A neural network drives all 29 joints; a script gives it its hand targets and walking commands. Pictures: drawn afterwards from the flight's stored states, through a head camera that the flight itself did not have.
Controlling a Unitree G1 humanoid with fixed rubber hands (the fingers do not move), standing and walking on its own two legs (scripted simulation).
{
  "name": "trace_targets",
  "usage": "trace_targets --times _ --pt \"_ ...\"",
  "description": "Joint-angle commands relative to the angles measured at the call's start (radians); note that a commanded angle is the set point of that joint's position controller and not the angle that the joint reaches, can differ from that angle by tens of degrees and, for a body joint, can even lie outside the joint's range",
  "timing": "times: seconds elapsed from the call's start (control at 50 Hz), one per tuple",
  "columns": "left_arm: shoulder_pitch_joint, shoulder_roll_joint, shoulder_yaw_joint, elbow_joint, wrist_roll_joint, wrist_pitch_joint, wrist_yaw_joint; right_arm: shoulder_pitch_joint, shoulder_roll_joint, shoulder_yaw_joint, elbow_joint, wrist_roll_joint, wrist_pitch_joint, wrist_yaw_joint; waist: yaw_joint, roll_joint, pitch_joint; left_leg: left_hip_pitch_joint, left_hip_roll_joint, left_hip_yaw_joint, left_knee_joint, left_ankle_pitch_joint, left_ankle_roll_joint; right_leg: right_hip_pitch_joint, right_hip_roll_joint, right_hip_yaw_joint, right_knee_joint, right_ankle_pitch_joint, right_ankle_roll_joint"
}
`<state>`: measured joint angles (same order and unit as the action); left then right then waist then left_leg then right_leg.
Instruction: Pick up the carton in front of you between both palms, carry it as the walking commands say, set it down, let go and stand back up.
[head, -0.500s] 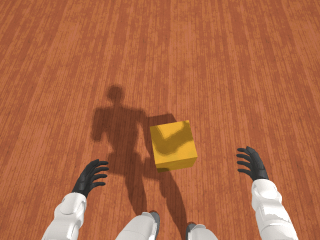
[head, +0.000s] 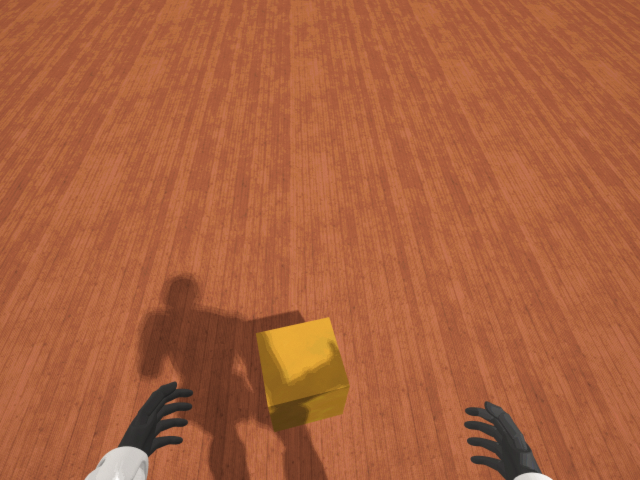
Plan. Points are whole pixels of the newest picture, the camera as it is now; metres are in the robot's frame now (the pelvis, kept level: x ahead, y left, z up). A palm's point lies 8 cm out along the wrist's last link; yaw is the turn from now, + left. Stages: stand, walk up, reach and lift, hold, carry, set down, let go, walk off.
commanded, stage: let go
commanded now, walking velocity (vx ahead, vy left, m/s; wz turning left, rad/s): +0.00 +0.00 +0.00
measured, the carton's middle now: (301, 375) +0.47 +0.05 -0.65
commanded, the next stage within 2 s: stand in 0.26 s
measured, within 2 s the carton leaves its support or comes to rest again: neither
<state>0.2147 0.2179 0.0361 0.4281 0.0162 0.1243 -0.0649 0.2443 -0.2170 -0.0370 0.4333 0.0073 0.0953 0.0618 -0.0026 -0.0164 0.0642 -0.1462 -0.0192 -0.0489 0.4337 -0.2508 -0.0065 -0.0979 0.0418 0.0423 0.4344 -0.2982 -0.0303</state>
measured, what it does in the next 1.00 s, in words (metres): shifts its weight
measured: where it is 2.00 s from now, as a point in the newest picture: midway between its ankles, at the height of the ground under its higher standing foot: outside the picture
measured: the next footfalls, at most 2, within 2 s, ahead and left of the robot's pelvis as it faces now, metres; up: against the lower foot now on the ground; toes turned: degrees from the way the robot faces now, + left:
none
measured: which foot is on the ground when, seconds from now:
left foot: down 0.00-1.00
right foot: down 0.00-1.00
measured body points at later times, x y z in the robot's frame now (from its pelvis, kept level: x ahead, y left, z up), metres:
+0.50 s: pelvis +0.02 +0.02 -0.01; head +0.02 +0.04 +0.44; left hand +0.13 +0.28 -0.12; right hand +0.12 -0.24 -0.11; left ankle -0.01 +0.13 -0.74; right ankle -0.04 -0.10 -0.74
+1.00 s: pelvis +0.05 +0.04 -0.02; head +0.05 +0.06 +0.43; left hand +0.07 +0.31 -0.16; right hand +0.13 -0.21 -0.13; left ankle -0.01 +0.13 -0.74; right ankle -0.04 -0.10 -0.74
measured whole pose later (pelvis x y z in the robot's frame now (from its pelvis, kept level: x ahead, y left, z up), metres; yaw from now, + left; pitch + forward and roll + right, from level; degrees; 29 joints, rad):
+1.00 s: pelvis +0.05 +0.04 -0.02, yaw +5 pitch +3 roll -1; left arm 0.35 0.27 -0.01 0.84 0.01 0.00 0.06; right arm 0.35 -0.23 0.00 0.78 -0.01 -0.02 -0.04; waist 0.01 -0.03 -0.07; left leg -0.28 -0.08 -0.08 0.63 -0.39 0.06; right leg -0.17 -0.04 -0.05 0.54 -0.43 0.03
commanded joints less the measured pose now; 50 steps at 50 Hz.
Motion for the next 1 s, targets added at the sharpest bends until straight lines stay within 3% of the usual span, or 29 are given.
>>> trace_targets --times 0.0,0.12,0.24,0.26,0.28,0.3,0.36,0.46,0.56,0.74,0.98 --pt "-0.032 0.127 0.04 -0.128 0.019 0.044 0.033 -0.024 -0.071 -0.01 -0.072 0.011 -0.033 -0.023 0.013 0.008 -0.087 0.024 -0.053 0.05 0.02 0.2 -0.014 -0.007 -0.032 0.008 -0.027 0.386 0.047" --pt "-0.046 0.116 0.025 -0.131 0.004 0.076 0.047 -0.051 -0.089 -0.012 -0.076 0.007 -0.022 -0.035 0.006 -0.021 -0.051 0.01 -0.048 0.039 0.02 0.153 -0.004 -0.035 -0.032 0.006 -0.025 0.328 0.044" --pt "-0.058 0.107 0.02 -0.148 -0.002 0.095 0.053 -0.044 -0.089 -0.017 -0.061 0.003 -0.005 -0.033 -0.002 -0.006 -0.036 0.044 -0.04 0.031 0.011 0.158 -0.005 -0.06 -0.022 -0.008 -0.031 0.265 0.032" --pt "0.011 0.163 0.023 0.021 0.04 -0.049 0.08 0.1 -0.144 -0.023 0.103 -0.058 -0.057 -0.071 -0.015 -0.15 -0.009 -0.163 0.085 -0.072 -0.045 -0.166 -0.025 -0.138 -0.11 0.009 -0.081 -0.305 0.039" --pt "0.054 0.146 0.024 0.021 0.051 -0.098 0.095 0.087 -0.19 -0.038 0.101 -0.066 -0.083 -0.087 0.007 -0.125 0.065 -0.216 0.068 -0.069 -0.044 -0.238 -0.025 -0.195 -0.13 0.074 -0.099 -0.391 0.032" --pt "0.025 0.146 0.018 0.04 0.05 -0.131 0.098 0.053 -0.165 -0.033 0.102 -0.065 -0.106 -0.086 -0.002 -0.099 0.068 -0.226 0.061 -0.073 -0.028 -0.194 -0.021 -0.229 -0.14 0.09 -0.089 -0.372 0.026" --pt "0.01 0.145 0.005 0.088 0.029 -0.188 0.096 0.034 -0.109 -0.013 0.14 -0.042 -0.158 -0.065 0.005 0.063 -0.096 -0.23 0.061 -0.097 -0.022 -0.066 0.008 -0.112 -0.137 0.076 -0.009 -0.128 0.019" --pt "0.052 0.154 -0.001 0.155 0.024 -0.206 0.098 0.08 -0.122 -0.008 0.19 -0.031 -0.177 -0.066 0.014 0.05 -0.178 -0.181 0.073 -0.116 0.054 0.261 0.028 -0.076 -0.135 0.048 0.056 0.082 0.031" --pt "0.11 0.155 -0.01 0.212 0.01 -0.189 0.107 0.142 -0.131 -0.002 0.223 -0.025 -0.163 -0.079 0.013 0.033 -0.17 -0.166 0.066 -0.115 0.1 0.391 0.043 -0.075 -0.13 0.018 0.091 0.199 0.034" --pt "0.162 0.154 -0.02 0.283 -0.001 -0.161 0.12 0.17 -0.13 0.004 0.257 -0.019 -0.143 -0.095 0.014 0.011 -0.147 -0.154 0.061 -0.115 0.139 0.499 0.059 -0.056 -0.13 -0.025 0.117 0.323 0.035" --pt "0.192 0.155 -0.023 0.393 -0.001 -0.131 0.125 0.167 -0.126 0.013 0.317 -0.02 -0.117 -0.105 0.011 0.032 -0.097 -0.134 0.057 -0.139 0.114 0.466 0.072 -0.043 -0.127 -0.052 0.069 0.203 0.035"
